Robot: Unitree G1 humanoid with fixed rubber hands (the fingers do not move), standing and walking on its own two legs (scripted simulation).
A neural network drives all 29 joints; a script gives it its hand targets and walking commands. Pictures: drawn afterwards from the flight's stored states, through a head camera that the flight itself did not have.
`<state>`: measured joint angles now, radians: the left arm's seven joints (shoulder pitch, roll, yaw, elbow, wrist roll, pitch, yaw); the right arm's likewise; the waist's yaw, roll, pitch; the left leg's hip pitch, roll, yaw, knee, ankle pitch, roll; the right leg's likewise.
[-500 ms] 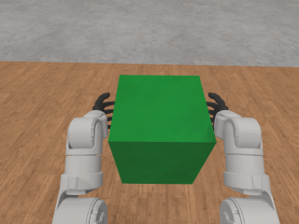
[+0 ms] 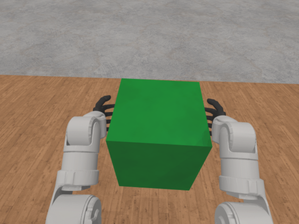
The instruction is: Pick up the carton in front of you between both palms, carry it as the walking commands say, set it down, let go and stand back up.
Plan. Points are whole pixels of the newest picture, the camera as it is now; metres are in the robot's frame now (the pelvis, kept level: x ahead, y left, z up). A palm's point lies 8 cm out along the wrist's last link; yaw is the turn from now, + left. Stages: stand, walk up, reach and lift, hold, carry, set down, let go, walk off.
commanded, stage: carry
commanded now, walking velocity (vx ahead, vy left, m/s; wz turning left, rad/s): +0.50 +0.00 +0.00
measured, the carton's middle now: (156, 136) +0.36 +0.00 +0.04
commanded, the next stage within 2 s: none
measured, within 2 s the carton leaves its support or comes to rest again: neither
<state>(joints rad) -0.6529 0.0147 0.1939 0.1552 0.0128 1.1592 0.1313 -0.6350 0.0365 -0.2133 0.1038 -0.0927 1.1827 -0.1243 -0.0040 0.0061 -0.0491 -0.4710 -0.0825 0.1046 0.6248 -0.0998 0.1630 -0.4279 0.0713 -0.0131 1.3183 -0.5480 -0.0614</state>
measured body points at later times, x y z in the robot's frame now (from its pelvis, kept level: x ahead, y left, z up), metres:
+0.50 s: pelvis +0.31 -0.03 -0.05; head +0.32 -0.03 +0.40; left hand +0.67 +0.13 +0.06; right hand +0.69 -0.17 +0.06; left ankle +0.16 +0.07 -0.65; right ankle +0.37 -0.06 -0.77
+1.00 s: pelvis +0.62 +0.00 -0.10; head +0.63 +0.00 +0.35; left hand +0.99 +0.16 +0.01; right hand +0.99 -0.15 +0.02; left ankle +0.69 +0.04 -0.82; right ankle +0.46 -0.09 -0.70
